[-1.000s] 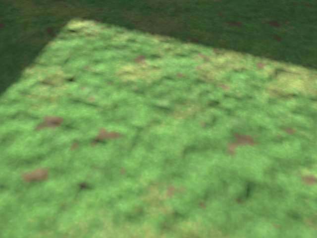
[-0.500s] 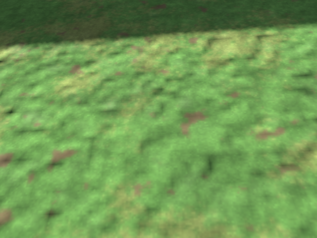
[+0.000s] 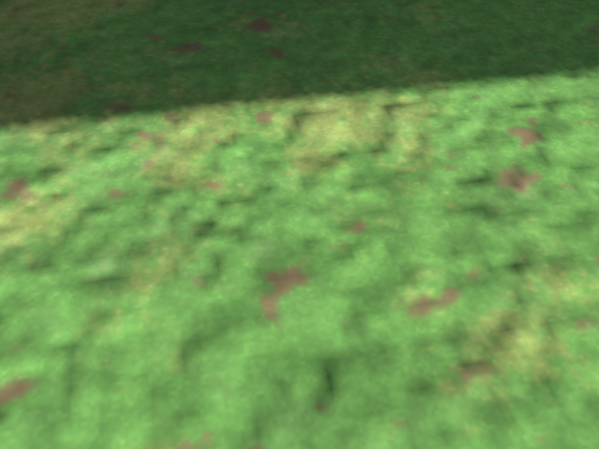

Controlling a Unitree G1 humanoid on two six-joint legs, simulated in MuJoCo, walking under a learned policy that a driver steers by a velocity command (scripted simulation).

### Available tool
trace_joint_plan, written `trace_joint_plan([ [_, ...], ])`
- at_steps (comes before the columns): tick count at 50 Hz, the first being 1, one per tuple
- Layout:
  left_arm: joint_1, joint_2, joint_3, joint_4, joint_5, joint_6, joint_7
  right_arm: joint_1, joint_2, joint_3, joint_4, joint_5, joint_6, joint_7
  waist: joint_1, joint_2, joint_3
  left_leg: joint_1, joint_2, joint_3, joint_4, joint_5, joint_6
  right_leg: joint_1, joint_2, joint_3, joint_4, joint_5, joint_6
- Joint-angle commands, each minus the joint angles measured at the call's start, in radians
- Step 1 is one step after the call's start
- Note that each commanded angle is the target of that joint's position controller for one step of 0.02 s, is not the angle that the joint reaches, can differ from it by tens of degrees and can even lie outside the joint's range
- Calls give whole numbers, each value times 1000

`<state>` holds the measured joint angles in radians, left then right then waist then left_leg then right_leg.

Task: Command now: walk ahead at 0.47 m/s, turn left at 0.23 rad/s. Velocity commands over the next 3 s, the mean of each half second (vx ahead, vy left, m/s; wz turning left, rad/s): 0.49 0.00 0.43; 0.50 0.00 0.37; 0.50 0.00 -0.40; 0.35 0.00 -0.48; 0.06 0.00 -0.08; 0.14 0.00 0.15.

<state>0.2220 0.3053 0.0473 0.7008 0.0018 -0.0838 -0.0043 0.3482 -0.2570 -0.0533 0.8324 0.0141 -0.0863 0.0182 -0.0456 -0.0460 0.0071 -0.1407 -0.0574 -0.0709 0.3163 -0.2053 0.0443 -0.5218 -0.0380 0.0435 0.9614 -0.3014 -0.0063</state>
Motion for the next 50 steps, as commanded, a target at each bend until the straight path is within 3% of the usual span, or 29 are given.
trace_joint_plan([
  [1, -122, 25, -1, -116, 7, -29, -10, -38, -185, -41, -70, 11, -2, -22, 4, 151, 41, 12, 209, -228, -155, 131, 187, -93, -4, -13, -210, 95, 40],
  [3, -176, 21, -6, -128, -1, -33, -18, -13, -204, -47, -66, 12, 6, -28, -12, 151, 35, -41, 195, -200, -142, 163, 170, 3, 26, -22, -333, 205, 57],
  [6, -211, 56, 6, -143, -15, -37, -22, 35, -205, -48, -57, 22, 16, -33, -11, 155, 28, -49, 221, -243, -109, 147, 141, 106, 44, 8, -420, 299, 54],
  [8, -194, 84, 19, -143, -19, -38, -18, 34, -209, -51, -60, 23, 21, -36, 18, 162, 25, -31, 240, -276, -65, 141, 115, 171, 39, 21, -458, 276, 32],
  [10, -67, 125, 46, -113, -15, -39, -5, 24, -185, -44, -69, 15, 26, -35, 96, 151, -37, -62, 186, -248, 89, 246, 73, 376, 36, 3, -509, 235, -11],
  [11, 71, 170, 63, -97, -4, -38, 5, 12, -136, -26, -89, 0, 25, -30, 165, 101, -152, -153, 127, -206, 320, 176, 39, 589, -73, 95, -497, 185, -64],
  [12, 194, 259, 83, -79, 14, -25, 10, 108, -36, 2, -118, -3, 17, -32, 154, -153, -323, -414, -4, -81, 672, -188, -21, 904, -316, 440, -532, 44, -176],
  [13, 202, 223, 75, -60, 10, -17, -3, 158, -75, 0, -127, 29, 11, -33, 127, -298, -334, -582, 15, -82, 871, -392, -31, 888, -404, 747, -668, -176, -249],
  [14, 136, 139, 53, -67, 2, -17, -4, 92, -161, -25, -115, 42, 17, -35, 127, -155, -175, -638, 76, -94, 952, -305, -30, 759, -361, 631, -693, -241, -215],
  [15, 82, 100, 42, -68, -1, -15, -4, 22, -172, -29, -124, 33, 23, -34, 119, -84, -81, -629, 111, -62, 947, -222, -30, 641, -317, 465, -697, -130, -189],
  [16, 37, 70, 33, -61, 4, -14, -6, -7, -158, -29, -127, 22, 29, -32, 96, -49, -30, -597, 138, -54, 912, -165, -35, 544, -268, 353, -720, -9, -177],
  [18, -9, 55, 31, -46, 14, -21, -5, -22, -125, -30, -137, 18, 45, -22, 59, -80, 13, -529, 176, -44, 860, -101, -39, 430, -219, 204, -773, 123, -165],
  [20, -11, 65, 39, -29, 7, -35, -4, -46, -93, -24, -155, 15, 57, -17, 51, -57, 26, -533, 184, -33, 826, -60, -48, 402, -220, 123, -807, 222, -182],
  [23, -2, 98, 52, -2, 4, -39, -1, -110, -82, -16, -191, 6, 58, -8, 54, -17, 42, -573, 189, -33, 688, 50, -61, 423, -228, 27, -832, 321, -197],
  [27, 18, 138, 62, 23, -3, -27, 7, -234, -71, -3, -228, 7, 45, 20, 96, 6, 66, -516, 168, 33, 454, 228, -46, 441, -206, -108, -836, 366, -167],
  [31, 74, 175, 74, 57, -24, -6, 8, -336, -85, -4, -284, 10, 46, 40, 117, 11, 91, -514, 146, 80, 336, 184, -4, 553, -239, -166, -795, 434, -138],
  [33, 79, 202, 81, 63, -31, 9, 12, -327, -112, -17, -301, 7, 51, 45, 90, -13, 57, -445, 96, 130, 312, 87, 33, 604, -243, -202, -692, 701, -117],
  [34, 79, 219, 86, 62, -35, 17, 15, -280, -136, -31, -298, 4, 56, 43, 57, -32, 13, -363, 56, 161, 312, 33, 56, 616, -239, -221, -591, 874, -106],
  [35, 71, 223, 85, 58, -39, 26, 18, -159, -174, -55, -272, 6, 60, 39, -17, -29, -57, -199, 10, 184, 278, 34, 87, 585, -218, -247, -418, 970, -87],
  [36, 78, 198, 73, 51, -34, 27, 23, 15, -234, -89, -227, 11, 69, 23, -103, 0, -146, 79, -9, 150, 239, 75, 126, 435, -181, -266, -177, 881, -50],
  [37, 136, 79, 35, 16, 13, 19, 20, 85, -332, -110, -210, 19, 77, 1, -63, 228, -224, 402, 225, -238, 227, 73, 228, 67, -79, -262, 177, 136, 5],
  [38, 146, 55, 12, -31, 8, -16, 9, 59, -361, -102, -257, 14, 57, 10, -23, 298, -403, 567, 406, -791, 40, -160, 405, -187, 88, -32, 423, -330, 33],
  [39, 31, 157, 37, -42, -34, -38, -3, 48, -262, -75, -250, 6, 42, 18, -80, 150, -327, 517, 388, -693, -25, -191, 336, -286, 20, 62, 443, -242, 18],
  [40, 7, 152, 31, -46, -52, -48, -8, 14, -218, -61, -234, 2, 33, 17, -54, 131, -194, 377, 360, -526, -29, -127, 292, -295, -26, 34, 375, -149, -2],
  [41, 9, 135, 28, -26, -35, -47, 1, -57, -184, -49, -236, 1, 28, 15, -8, 53, -119, 225, 319, -403, -26, -12, 251, -238, -78, 24, 294, -74, -1],
  [42, 21, 139, 33, -12, -18, -38, 4, -109, -147, -35, -241, -9, 23, 13, 24, 75, -81, 116, 287, -315, -39, 123, 233, -170, -109, 26, 228, -27, 5],
  [43, 53, 136, 34, 2, -17, -24, 0, -132, -135, -28, -242, -21, 19, 11, 50, 104, -74, 43, 268, -263, -65, 192, 226, -105, -124, 27, 216, 6, 10],
  [45, 87, 105, 28, 24, -16, 1, 0, -130, -146, -30, -216, -22, 1, 9, 65, 100, -68, -23, 262, -175, -108, 300, 234, -65, -125, 11, 180, 48, 30],
  [50, -25, 68, 16, 1, -19, 14, -1, -100, -154, -28, -156, -28, -14, -6, 27, 91, 18, -16, 218, 15, -172, 305, 177, -143, -107, 21, -72, 336, 48],
])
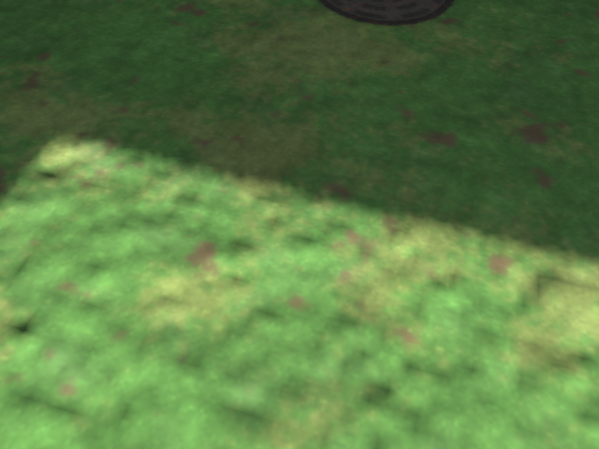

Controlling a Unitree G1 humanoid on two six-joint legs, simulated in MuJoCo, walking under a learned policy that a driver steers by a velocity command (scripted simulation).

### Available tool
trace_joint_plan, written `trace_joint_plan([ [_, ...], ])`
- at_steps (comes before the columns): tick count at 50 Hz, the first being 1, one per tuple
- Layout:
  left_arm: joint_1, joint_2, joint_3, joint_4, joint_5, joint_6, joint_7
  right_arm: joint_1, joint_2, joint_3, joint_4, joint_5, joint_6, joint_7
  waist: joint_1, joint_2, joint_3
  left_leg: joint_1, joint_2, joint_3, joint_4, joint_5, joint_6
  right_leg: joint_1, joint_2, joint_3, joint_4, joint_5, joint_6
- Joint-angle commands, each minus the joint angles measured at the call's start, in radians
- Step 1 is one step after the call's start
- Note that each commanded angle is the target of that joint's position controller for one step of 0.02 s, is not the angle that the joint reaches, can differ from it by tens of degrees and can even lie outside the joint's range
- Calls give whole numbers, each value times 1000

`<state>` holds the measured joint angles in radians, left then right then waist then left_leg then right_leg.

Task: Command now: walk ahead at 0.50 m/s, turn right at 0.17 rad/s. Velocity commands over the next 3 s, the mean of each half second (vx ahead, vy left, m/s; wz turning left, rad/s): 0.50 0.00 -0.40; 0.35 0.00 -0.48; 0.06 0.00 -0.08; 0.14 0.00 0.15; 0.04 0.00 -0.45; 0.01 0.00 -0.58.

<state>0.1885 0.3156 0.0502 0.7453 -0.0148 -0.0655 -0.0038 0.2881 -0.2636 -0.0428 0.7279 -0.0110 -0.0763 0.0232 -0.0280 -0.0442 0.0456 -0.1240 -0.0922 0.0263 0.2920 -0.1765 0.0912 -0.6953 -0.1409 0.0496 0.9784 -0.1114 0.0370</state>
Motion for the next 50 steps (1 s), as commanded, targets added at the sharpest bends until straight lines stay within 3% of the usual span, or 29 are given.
trace_joint_plan([
  [1, -15, 50, 10, -47, -5, -8, -7, -39, -151, -38, -46, -4, -24, -13, -3, 91, -11, -28, 247, -53, -156, 259, 115, 43, 11, 11, -156, 203, 0],
  [5, -115, 27, 0, -85, -10, -16, -30, 8, -173, -44, -2, 3, -20, -18, -52, 80, 38, 69, 293, -3, -173, 238, 98, 27, 45, -11, -326, 272, -25],
  [9, -169, 27, -2, -135, -5, -18, -61, 37, -186, -52, 32, 16, 10, -26, -59, 78, 47, 245, 349, 21, -83, 406, 81, -44, 72, -46, -393, 122, -74],
  [11, -127, 51, 9, -146, -1, -13, -68, 13, -213, -60, 27, 19, 26, -38, -19, 112, -5, 278, 349, 51, 37, 726, 54, 46, 124, -104, -395, 8, -110],
  [12, -58, 79, 24, -138, 0, -8, -66, 5, -226, -64, 22, 18, 35, -46, 22, 131, -62, 279, 340, 68, 148, 898, 39, 147, 162, -134, -385, -40, -133],
  [13, 74, 122, 49, -112, -1, -5, -59, -10, -226, -61, 16, 19, 43, -54, 99, 122, -139, 220, 310, 103, 335, 956, 11, 337, 204, -147, -423, -12, -164],
  [14, 233, 189, 77, -86, -4, 2, -44, -1, -204, -49, 0, 10, 39, -62, 174, 54, -239, 12, 272, 114, 609, 738, -28, 640, 129, -2, -442, 41, -220],
  [15, 265, 290, 99, -86, -11, 0, -36, 121, -69, -5, -44, -17, 11, -41, 83, -210, -355, -456, 60, 73, 995, -146, -102, 1034, -135, 544, -485, -99, -420],
  [16, 289, 200, 74, -101, -11, -4, -34, 45, -128, -8, -40, 1, -28, -22, 144, -137, -458, -599, 18, -132, 1129, -389, -98, 1132, -188, 790, -632, -188, -455],
  [17, 250, 159, 61, -101, -1, -6, -29, -49, -180, -22, -74, 42, -53, -7, 160, -81, -316, -681, 81, -158, 1120, -313, -77, 1049, -162, 635, -657, -161, -398],
  [18, 191, 145, 57, -112, 0, -6, -26, -94, -167, -14, -91, 41, -66, -7, 128, 16, -222, -668, 126, -144, 1036, -238, -67, 907, -122, 521, -662, -88, -366],
  [19, 130, 124, 50, -123, -1, -5, -25, -116, -165, -17, -94, 17, -68, -13, 87, 69, -137, -629, 155, -129, 937, -201, -75, 764, -85, 435, -678, 32, -347],
  [20, 94, 105, 41, -138, 10, -5, -21, -102, -173, -25, -94, 5, -60, -16, 52, 43, -117, -558, 176, -132, 888, -172, -85, 669, -59, 382, -700, 124, -344],
  [22, 62, 107, 42, -147, 8, -4, -14, -61, -157, -24, -88, -4, -38, -18, 16, 14, -93, -504, 183, -116, 809, -157, -120, 568, -30, 333, -735, 205, -353],
  [24, 68, 129, 48, -138, 4, -5, -3, -75, -129, -14, -91, -8, -22, -23, 12, 10, -68, -484, 177, -88, 701, -112, -156, 479, -4, 267, -749, 254, -348],
  [28, 106, 154, 56, -115, -6, 11, 17, -227, -89, 4, -120, -4, -24, -20, 71, -27, -49, -388, 122, -68, 386, 183, -181, 397, 75, 188, -731, 144, -275],
  [32, 165, 151, 58, -88, -15, 25, 21, -300, -121, -9, -140, 16, -39, -8, 98, -47, -59, -333, 88, -103, 237, 232, -163, 471, 42, 288, -665, 25, -242],
  [34, 159, 145, 58, -86, -12, 29, 23, -281, -149, -24, -137, 20, -47, -4, 77, -69, -60, -306, 91, -122, 205, 164, -135, 525, 15, 354, -608, 0, -225],
  [36, 123, 122, 54, -97, -7, 38, 24, -181, -175, -45, -114, 5, -56, -11, 12, -82, -82, -170, 89, -95, 127, 168, -87, 530, 66, 351, -470, 120, -173],
  [37, 118, 74, 38, -116, 2, 37, 23, -87, -214, -57, -111, -17, -61, -18, -32, -37, -192, 27, 197, -170, 150, 260, -33, 475, 125, 297, -272, 96, -129],
  [38, 239, 12, 18, -132, 3, 35, 26, 0, -290, -74, -107, -41, -51, -26, -4, 193, -345, 378, 449, -474, 188, 454, 117, 195, 253, 165, 57, -290, -50],
  [39, 300, 63, 19, -142, -3, 31, 26, 41, -260, -73, -84, -11, -31, -17, 8, 378, -417, 445, 568, -748, 132, 382, 203, 25, 242, 126, 264, -570, -18],
  [40, 256, 141, 42, -123, -9, 40, 27, -3, -181, -52, -106, 0, -22, -19, -10, 241, -308, 341, 519, -647, 114, 334, 174, -12, 191, 152, 354, -507, 4],
  [41, 173, 155, 48, -134, -6, 53, 30, -45, -142, -38, -113, -3, -10, -21, -16, 160, -226, 230, 467, -488, 114, 374, 140, -9, 165, 111, 367, -447, 17],
  [42, 127, 144, 49, -145, 2, 64, 33, -89, -121, -28, -108, -6, -3, -18, -3, 123, -157, 116, 413, -378, 103, 460, 127, 10, 144, 91, 327, -417, 25],
  [44, 135, 89, 40, -144, 1, 84, 33, -132, -118, -24, -85, -12, 1, -14, 40, 159, -103, -44, 343, -248, 57, 521, 112, 116, 115, 57, 205, -380, 25],
  [46, 138, 44, 25, -142, 5, 89, 34, -152, -133, -29, -62, -13, 1, -14, 53, 184, -114, -82, 327, -183, 28, 602, 137, 183, 124, 23, 76, -340, 35],
  [50, 81, 28, 10, -147, 16, 88, 24, -178, -164, -37, -27, 9, 17, -21, 43, 178, -179, -79, 332, -115, 24, 607, 142, 330, 112, -1, -183, -164, 25],
])
Over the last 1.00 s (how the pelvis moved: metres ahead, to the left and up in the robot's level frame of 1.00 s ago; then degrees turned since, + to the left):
0.50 0.12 0.00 27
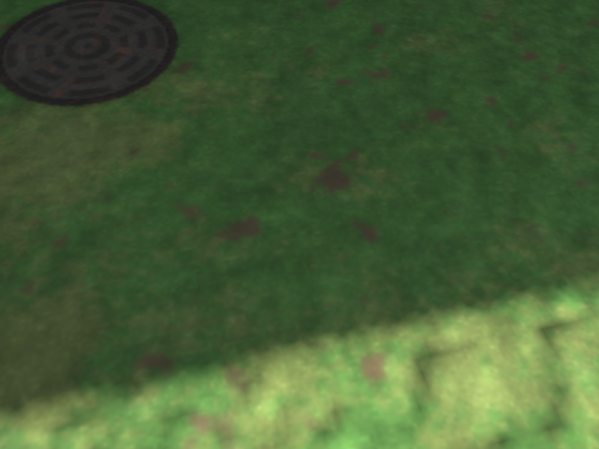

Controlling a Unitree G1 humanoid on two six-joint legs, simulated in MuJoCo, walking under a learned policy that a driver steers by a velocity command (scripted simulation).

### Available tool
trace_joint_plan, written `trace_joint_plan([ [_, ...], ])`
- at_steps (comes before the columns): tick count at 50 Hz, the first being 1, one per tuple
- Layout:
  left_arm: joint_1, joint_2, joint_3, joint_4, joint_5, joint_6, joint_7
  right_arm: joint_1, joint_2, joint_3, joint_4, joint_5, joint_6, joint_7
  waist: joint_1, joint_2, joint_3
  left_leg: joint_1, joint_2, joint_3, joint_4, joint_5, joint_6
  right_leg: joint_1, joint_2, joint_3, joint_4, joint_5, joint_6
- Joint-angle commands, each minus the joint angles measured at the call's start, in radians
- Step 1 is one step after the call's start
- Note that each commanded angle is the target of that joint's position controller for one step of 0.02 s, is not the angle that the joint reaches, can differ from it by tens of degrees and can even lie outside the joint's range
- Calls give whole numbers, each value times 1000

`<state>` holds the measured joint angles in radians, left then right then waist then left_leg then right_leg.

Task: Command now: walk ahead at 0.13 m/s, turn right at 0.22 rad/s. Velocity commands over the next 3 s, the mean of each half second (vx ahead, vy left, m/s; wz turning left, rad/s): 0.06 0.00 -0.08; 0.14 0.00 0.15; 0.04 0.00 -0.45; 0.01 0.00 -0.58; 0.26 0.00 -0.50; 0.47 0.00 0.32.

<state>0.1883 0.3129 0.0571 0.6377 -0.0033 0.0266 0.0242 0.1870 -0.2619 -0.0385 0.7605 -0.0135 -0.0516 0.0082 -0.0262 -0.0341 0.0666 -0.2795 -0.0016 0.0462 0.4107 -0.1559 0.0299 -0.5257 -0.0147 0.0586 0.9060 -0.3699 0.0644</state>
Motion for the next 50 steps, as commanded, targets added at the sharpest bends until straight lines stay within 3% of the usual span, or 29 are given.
trace_joint_plan([
  [1, 62, 36, 4, -43, 4, -3, -7, -70, -170, -41, -49, 15, -4, -6, 33, 167, -200, 81, 243, -134, -94, 541, 202, 184, -12, -15, -155, 117, -6],
  [4, 27, 50, 10, -50, 5, 3, -13, -65, -174, -36, -25, 26, 9, -1, 32, 154, -173, 70, 238, -146, -68, 335, 180, 268, 2, -36, -320, 176, -36],
  [6, 23, 58, 14, -50, 16, 0, -12, -46, -132, -18, -2, 31, 11, 2, 49, 128, -146, 11, 188, -137, -27, 133, 103, 396, -3, -22, -510, 317, -81],
  [7, 21, 105, 21, -66, 25, -1, -3, -12, -94, -2, 4, 7, 5, 5, 30, 45, -174, -42, 137, -99, 37, 1, 33, 497, -113, 96, -517, 521, -117],
  [8, -33, 144, 22, -85, 31, 6, 6, 83, -63, 8, 13, -16, 0, 11, -51, -111, -189, -83, 48, -22, 84, -207, -31, 503, -223, 202, -492, 582, -204],
  [9, -60, 64, 3, -78, 29, 4, -3, 53, -64, 13, 20, -16, 9, 4, -24, -125, -197, 22, 56, -36, 48, -173, -57, 383, -205, 199, -515, 388, -233],
  [10, -87, 41, -2, -79, 28, -2, -14, 11, -99, 6, 16, -11, 18, 1, -14, -101, -144, 43, 52, -28, 34, -108, -67, 337, -136, 155, -514, 267, -191],
  [11, -85, 44, 0, -75, 30, -6, -19, -9, -119, 0, 25, -9, 24, -4, 2, -79, -115, 34, 48, -21, 38, -79, -66, 322, -99, 124, -502, 252, -158],
  [13, -63, 65, 4, -63, 24, -18, -23, 5, -134, -3, 35, -9, 34, -9, 4, -65, -96, 41, 57, -30, 29, -36, -59, 318, -84, 109, -481, 320, -138],
  [17, -50, 48, 1, -51, 20, -23, -18, 7, -122, 0, 62, 0, 32, -11, 10, -22, -120, 67, 66, -32, 27, 30, -55, 357, -71, 87, -438, 459, -137],
  [22, -60, 31, 2, -31, 21, -22, -18, 3, -111, 1, 98, 5, 44, -15, 6, 10, -127, 87, 74, -40, 16, 53, -57, 379, -59, 65, -434, 483, -135],
  [25, -53, 73, 22, -19, 20, -18, -6, -39, -145, -8, 94, 18, 50, -18, 21, 16, -109, 30, 65, -54, 45, 78, -47, 415, -58, 42, -430, 479, -134],
  [28, -19, 104, 41, -6, 17, -5, 17, -55, -147, -15, 79, 26, 56, -25, 27, -19, -124, -28, 46, -56, 140, 58, -47, 436, -119, 71, -452, 498, -180],
  [29, 11, 106, 45, 3, 16, -3, 21, -46, -129, -12, 77, 26, 60, -26, 35, -51, -148, -57, 27, -39, 190, -43, -50, 454, -158, 105, -492, 380, -205],
  [31, 50, 133, 59, 12, 8, -6, 29, -61, -119, -17, 62, 30, 67, -21, 68, -141, -123, -185, 12, -8, 413, -343, -35, 443, -287, 264, -619, -48, -289],
  [32, 85, 140, 61, 20, 12, -22, 30, -103, -133, -24, 37, 36, 67, -14, 94, -140, -80, -280, 56, -60, 568, -434, -18, 421, -359, 360, -694, -214, -329],
  [33, 73, 142, 60, 28, 11, -42, 29, -120, -133, -30, 17, 49, 66, -8, 77, -124, -33, -348, 90, -98, 626, -457, -2, 403, -395, 395, -732, -269, -336],
  [35, -6, 127, 58, 26, -17, -70, 26, -91, -132, -36, 21, 49, 61, -2, 31, -97, -9, -328, 130, -112, 542, -398, 12, 387, -358, 286, -756, -232, -273],
  [37, -82, 147, 66, 19, -22, -74, 15, -33, -110, -31, 48, 37, 55, 11, -5, -85, -42, -122, 110, -43, 398, -319, 18, 291, -275, 101, -747, -106, -220],
  [39, -83, 130, 59, 42, -16, -63, -3, 60, -82, -29, 102, 28, 51, 17, -44, -35, -63, 101, 23, 42, 194, -131, 12, 202, -194, -30, -635, 36, -202],
  [40, -62, 100, 50, 59, -15, -57, -10, 135, -79, -32, 141, 18, 50, 16, -64, -14, -78, 213, -29, 71, 105, -69, 7, 159, -162, -68, -539, 84, -188],
  [41, -39, 37, 27, 74, -9, -57, -18, 185, -107, -39, 156, 12, 49, 12, -71, 63, -90, 306, 5, -1, 19, -31, 17, 107, -111, -123, -387, 91, -137],
  [42, -15, -40, -2, 59, 36, -57, -27, 210, -213, -52, 131, 7, 44, -7, -41, 332, -135, 383, 288, -350, -80, 238, 87, -33, -22, -192, -44, -232, -27],
  [43, -8, 26, 20, 57, 3, -52, -13, 189, -289, -63, 108, -16, 34, 0, -50, 323, -127, 248, 432, -532, -147, 221, 258, -94, 14, -66, 120, -311, -14],
  [44, -29, 97, 37, 66, -23, -44, 2, 143, -256, -59, 92, -14, 19, 1, -57, 207, -82, 215, 398, -474, -157, 160, 267, -117, -6, 8, 213, -265, -19],
  [45, -22, 105, 44, 79, -29, -39, 8, 97, -212, -48, 93, -6, 9, -1, -35, 176, -49, 204, 352, -384, -155, 117, 221, -141, -11, 44, 219, -190, -33],
  [46, 6, 102, 49, 111, -24, -30, 18, 50, -173, -37, 86, -2, 5, -5, -11, 142, -42, 203, 311, -309, -159, 106, 173, -132, -23, 62, 207, -111, -37],
  [48, 45, 91, 55, 144, -18, -22, 25, 3, -119, -21, 82, -5, -1, -21, 23, 157, -34, 181, 265, -171, -158, 314, 121, -72, -15, 83, 176, 36, -33],
  [50, 59, 67, 55, 150, -17, -21, 21, -2, -117, -21, 79, -13, 0, -42, 34, 147, -69, 211, 249, -69, -129, 531, 110, -43, -3, 55, 149, 110, -20],
])
Over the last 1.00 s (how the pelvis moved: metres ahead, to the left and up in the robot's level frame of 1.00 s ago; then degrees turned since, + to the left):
0.52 -0.10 0.00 -31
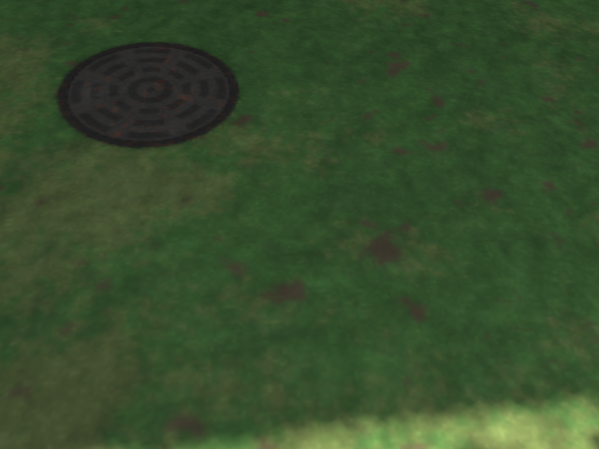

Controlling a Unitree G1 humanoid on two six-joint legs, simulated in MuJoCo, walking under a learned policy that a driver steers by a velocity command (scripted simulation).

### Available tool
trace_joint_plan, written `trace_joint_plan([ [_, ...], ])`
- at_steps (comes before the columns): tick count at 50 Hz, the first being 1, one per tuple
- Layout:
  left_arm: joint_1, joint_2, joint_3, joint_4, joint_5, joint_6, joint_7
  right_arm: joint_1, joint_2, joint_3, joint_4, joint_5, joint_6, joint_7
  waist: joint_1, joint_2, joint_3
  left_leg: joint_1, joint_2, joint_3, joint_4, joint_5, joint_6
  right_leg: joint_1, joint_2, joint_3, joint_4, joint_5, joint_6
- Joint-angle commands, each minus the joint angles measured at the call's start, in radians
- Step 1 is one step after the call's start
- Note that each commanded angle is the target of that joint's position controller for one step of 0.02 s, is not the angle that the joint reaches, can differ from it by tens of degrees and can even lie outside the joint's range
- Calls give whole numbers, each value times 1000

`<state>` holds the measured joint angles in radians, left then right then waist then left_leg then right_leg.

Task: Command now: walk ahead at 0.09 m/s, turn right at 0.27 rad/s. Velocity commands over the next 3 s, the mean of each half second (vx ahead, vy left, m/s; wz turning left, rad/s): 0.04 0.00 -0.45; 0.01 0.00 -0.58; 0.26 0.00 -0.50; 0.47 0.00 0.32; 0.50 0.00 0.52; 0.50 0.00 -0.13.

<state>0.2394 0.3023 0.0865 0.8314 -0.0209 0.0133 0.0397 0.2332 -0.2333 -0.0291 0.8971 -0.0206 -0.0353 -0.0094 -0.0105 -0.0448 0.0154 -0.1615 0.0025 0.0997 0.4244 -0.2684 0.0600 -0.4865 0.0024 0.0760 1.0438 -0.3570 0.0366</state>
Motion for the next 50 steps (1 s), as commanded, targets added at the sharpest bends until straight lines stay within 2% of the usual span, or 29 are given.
trace_joint_plan([
  [1, -7, 67, 23, -52, 0, -5, 4, -43, -158, -35, -57, -3, -9, -35, 13, 148, -23, 114, 248, -98, -142, 678, 84, -90, -23, 19, -22, 112, 17],
  [5, -80, 31, 7, -103, 1, 13, -12, -35, -186, -50, -55, 10, 26, -58, -14, 138, -16, 164, 273, -54, -154, 639, 110, -104, -63, -36, -142, 117, 36],
  [10, -143, 27, 2, -157, 5, 26, -37, -49, -206, -67, -65, 14, 48, -46, -29, 120, 18, 177, 309, -13, -139, 634, 152, -96, -84, -91, -230, 81, 11],
  [14, -175, 26, 4, -192, -2, 31, -61, -64, -227, -80, -80, 26, 61, -34, -29, 129, 3, 210, 324, 15, -66, 729, 147, -57, -63, -145, -307, 30, -23],
  [16, -166, 34, 11, -203, -6, 32, -74, -75, -240, -85, -91, 34, 64, -33, -15, 143, -24, 221, 320, 33, 7, 826, 126, 1, -34, -175, -375, 14, -53],
  [17, -137, 45, 18, -202, -7, 31, -78, -84, -245, -88, -97, 41, 64, -33, 6, 146, -49, 216, 306, 53, 75, 884, 105, 63, -9, -192, -437, 40, -75],
  [18, -71, 62, 30, -188, -6, 28, -75, -91, -240, -87, -98, 49, 61, -33, 50, 131, -85, 176, 271, 92, 191, 900, 65, 181, 21, -200, -549, 149, -107],
  [19, 26, 125, 55, -171, 1, 24, -55, -65, -226, -84, -94, 44, 51, -27, 96, 61, -146, 33, 209, 115, 374, 750, -8, 398, -3, -101, -642, 421, -167],
  [20, 74, 258, 83, -174, 14, 24, -28, -95, -143, -59, -144, -13, 37, -17, 72, -201, -216, -312, 70, 121, 700, -90, -89, 663, -264, 252, -578, 1006, -305],
  [21, 46, 244, 67, -200, 41, 8, -37, -104, -155, -58, -167, -10, 25, -6, 75, -184, -358, -430, -51, -104, 914, -446, -120, 676, -421, 513, -645, 907, -509],
  [22, -15, 194, 50, -211, 25, -8, -47, -143, -202, -73, -164, 21, 23, 2, 81, -58, -278, -474, 6, -181, 935, -412, -114, 604, -385, 399, -676, 809, -467],
  [23, -82, 153, 40, -209, 6, -18, -44, -156, -200, -75, -169, 35, 24, 0, 43, -21, -168, -493, 34, -178, 869, -329, -105, 515, -313, 293, -687, 686, -389],
  [24, -130, 131, 34, -212, -4, -20, -41, -148, -192, -76, -154, 24, 29, -13, 17, 32, -105, -487, 50, -172, 779, -260, -108, 434, -254, 236, -700, 583, -328],
  [25, -156, 128, 33, -214, -6, -20, -33, -141, -203, -81, -154, 10, 34, -24, 1, 13, -83, -447, 53, -170, 711, -203, -117, 373, -222, 209, -710, 544, -305],
  [27, -149, 151, 39, -216, 12, -14, -22, -103, -170, -74, -149, 8, 38, -26, -13, -30, -99, -368, 20, -152, 630, -149, -140, 318, -185, 185, -717, 563, -305],
  [30, -128, 172, 47, -209, 9, -8, -11, -110, -144, -62, -161, 15, 39, -31, 1, -57, -119, -323, 3, -159, 481, -124, -164, 301, -171, 197, -706, 514, -300],
  [34, -135, 181, 48, -211, 10, 5, -7, -133, -150, -62, -178, 21, 35, -25, 21, -102, -111, -251, -18, -167, 349, -83, -159, 240, -156, 264, -704, 318, -276],
  [36, -139, 175, 44, -213, 10, 10, -10, -131, -160, -66, -186, 26, 25, -17, 25, -122, -109, -227, -29, -170, 282, -91, -146, 249, -155, 315, -682, 307, -262],
  [38, -155, 168, 39, -220, 5, 16, -8, -98, -160, -69, -185, 28, 10, -6, 5, -130, -116, -170, -39, -164, 152, -52, -125, 261, -145, 355, -637, 352, -238],
  [39, -171, 161, 34, -226, -1, 22, -4, -57, -159, -72, -175, 28, 3, 0, -24, -127, -121, -94, -39, -150, 21, 38, -109, 244, -120, 356, -600, 356, -208],
  [40, -150, 134, 25, -228, -2, 26, 1, -21, -193, -83, -167, 20, -1, -1, -28, -85, -131, 8, 34, -194, -62, 124, -79, 184, -77, 328, -535, 261, -156],
  [41, -116, 70, 9, -239, 6, 26, 0, -20, -282, -101, -178, -1, 6, -10, 13, 160, -136, 106, 266, -423, -110, 244, 19, 25, 41, 174, -312, -3, -89],
  [42, -114, 121, 26, -266, 6, 14, -3, -39, -292, -100, -185, -37, 8, -5, 23, 359, -99, 42, 416, -649, -146, 376, 199, -116, 123, 69, -100, -307, -45],
  [43, -72, 196, 50, -236, 10, 9, -5, -89, -229, -82, -220, -33, 3, -7, 33, 255, -90, 18, 414, -592, -142, 384, 230, -110, 65, 109, 79, -271, -23],
  [44, -51, 208, 62, -209, 0, 15, -8, -134, -188, -72, -231, -20, 4, -12, 53, 196, -70, 2, 346, -468, -118, 364, 181, -112, 55, 94, 147, -200, -9],
  [45, -29, 182, 60, -185, -1, 27, -3, -161, -176, -69, -240, -3, 7, -17, 62, 166, -55, 12, 282, -377, -105, 322, 136, -125, 47, 75, 180, -142, 12],
  [46, -37, 161, 54, -185, 1, 36, -3, -159, -167, -65, -240, 10, 9, -23, 46, 168, -38, 26, 268, -335, -101, 341, 129, -155, 39, 68, 205, -94, 31],
  [48, -75, 116, 39, -208, -8, 41, -11, -122, -170, -64, -236, 8, 20, -35, 20, 186, -32, 42, 234, -246, -109, 373, 136, -151, 29, 12, 152, -45, 57],
  [50, -131, 93, 28, -243, -10, 39, -16, -70, -185, -72, -231, 4, 30, -45, -20, 207, -51, 124, 258, -228, -108, 404, 156, -166, 4, -13, 50, -38, 74],
])
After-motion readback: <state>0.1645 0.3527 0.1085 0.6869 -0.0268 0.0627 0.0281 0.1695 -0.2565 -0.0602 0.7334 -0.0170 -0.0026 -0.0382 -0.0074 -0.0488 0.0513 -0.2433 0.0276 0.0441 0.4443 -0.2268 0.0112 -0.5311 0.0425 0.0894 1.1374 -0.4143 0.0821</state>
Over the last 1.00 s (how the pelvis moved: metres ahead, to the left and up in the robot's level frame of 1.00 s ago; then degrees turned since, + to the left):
0.10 0.05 0.00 5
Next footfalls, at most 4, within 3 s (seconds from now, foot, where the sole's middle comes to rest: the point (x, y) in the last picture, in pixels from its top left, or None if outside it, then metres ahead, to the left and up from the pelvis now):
0.38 right None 0.11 -0.13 -0.78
0.80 left None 0.20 0.09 -0.78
1.24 right None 0.03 -0.12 -0.78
1.72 left None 0.43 -0.26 -0.78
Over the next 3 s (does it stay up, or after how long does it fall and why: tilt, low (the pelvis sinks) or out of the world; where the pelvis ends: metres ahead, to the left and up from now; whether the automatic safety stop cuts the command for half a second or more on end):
stays up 0.81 -0.52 0.00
